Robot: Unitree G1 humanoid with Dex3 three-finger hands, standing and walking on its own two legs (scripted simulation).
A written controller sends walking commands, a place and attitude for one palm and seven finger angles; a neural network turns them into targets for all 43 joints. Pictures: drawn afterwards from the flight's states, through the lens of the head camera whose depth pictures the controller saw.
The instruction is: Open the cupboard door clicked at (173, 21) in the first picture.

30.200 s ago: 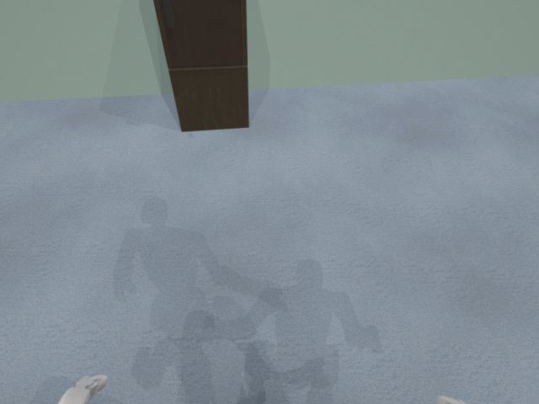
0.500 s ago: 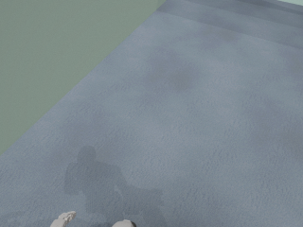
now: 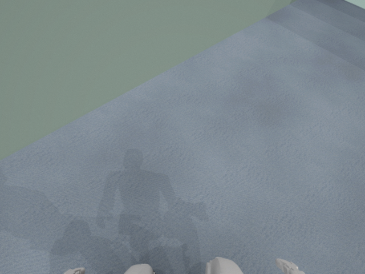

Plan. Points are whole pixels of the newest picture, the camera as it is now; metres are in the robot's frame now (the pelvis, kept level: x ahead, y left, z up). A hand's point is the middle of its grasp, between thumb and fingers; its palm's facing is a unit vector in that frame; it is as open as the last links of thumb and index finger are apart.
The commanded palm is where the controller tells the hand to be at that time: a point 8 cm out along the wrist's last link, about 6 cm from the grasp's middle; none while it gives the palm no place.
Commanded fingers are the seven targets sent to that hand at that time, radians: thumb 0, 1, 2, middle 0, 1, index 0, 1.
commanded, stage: turn to face it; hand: left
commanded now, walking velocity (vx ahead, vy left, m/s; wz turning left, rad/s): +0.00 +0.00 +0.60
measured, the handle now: out of the picture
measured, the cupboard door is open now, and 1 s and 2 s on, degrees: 48 48 48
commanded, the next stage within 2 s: none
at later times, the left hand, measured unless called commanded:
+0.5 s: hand out of the picture +0.02 +0.15 -0.16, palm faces +0.32 -0.92 -0.22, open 7.4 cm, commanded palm none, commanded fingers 0.00 0.90 0.90 -0.20 -0.30 -0.20 -0.30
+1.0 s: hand out of the picture +0.01 +0.14 -0.14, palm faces +0.57 -0.77 -0.29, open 7.4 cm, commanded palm none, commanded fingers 0.00 0.90 0.90 -0.20 -0.30 -0.20 -0.30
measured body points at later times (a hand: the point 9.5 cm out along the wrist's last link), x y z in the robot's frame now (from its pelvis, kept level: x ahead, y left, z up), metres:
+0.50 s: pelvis +0.02 -0.05 +0.00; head +0.08 -0.02 +0.45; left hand +0.01 +0.20 -0.14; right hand +0.20 -0.27 -0.13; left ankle -0.01 +0.06 -0.71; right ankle +0.03 -0.17 -0.73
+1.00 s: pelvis +0.06 -0.08 +0.01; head +0.11 -0.07 +0.45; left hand -0.02 +0.18 -0.12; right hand +0.28 -0.25 -0.14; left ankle -0.03 +0.02 -0.66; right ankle +0.12 -0.19 -0.73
